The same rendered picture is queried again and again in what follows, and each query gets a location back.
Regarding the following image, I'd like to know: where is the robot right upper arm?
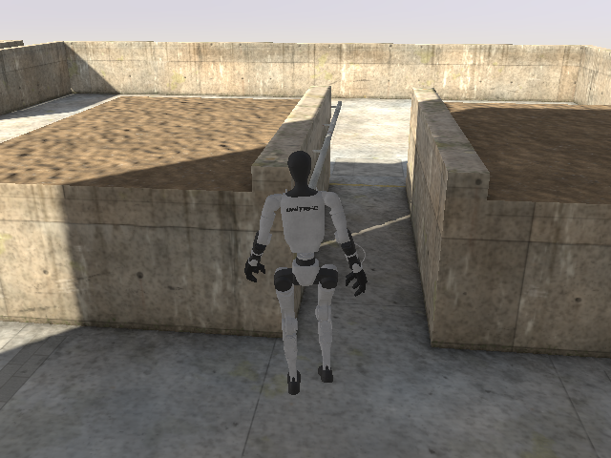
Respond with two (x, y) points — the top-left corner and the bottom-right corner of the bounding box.
(321, 191), (350, 244)

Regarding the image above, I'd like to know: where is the robot head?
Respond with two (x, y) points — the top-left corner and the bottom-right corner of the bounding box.
(285, 151), (318, 198)

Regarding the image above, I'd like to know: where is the robot left upper arm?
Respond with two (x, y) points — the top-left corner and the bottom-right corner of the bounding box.
(257, 194), (282, 245)

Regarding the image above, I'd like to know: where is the robot right thigh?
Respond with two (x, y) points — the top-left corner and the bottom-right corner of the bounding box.
(315, 264), (338, 321)

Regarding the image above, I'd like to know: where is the right robot hand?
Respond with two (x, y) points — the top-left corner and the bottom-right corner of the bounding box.
(346, 269), (368, 297)

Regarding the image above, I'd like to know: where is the robot right forearm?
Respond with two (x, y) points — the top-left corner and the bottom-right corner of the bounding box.
(341, 230), (363, 273)

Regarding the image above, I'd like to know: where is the robot left forearm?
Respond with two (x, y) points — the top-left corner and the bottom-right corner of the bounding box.
(248, 231), (266, 266)

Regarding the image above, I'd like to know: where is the left robot hand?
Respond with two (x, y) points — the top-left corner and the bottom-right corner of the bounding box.
(244, 260), (265, 282)

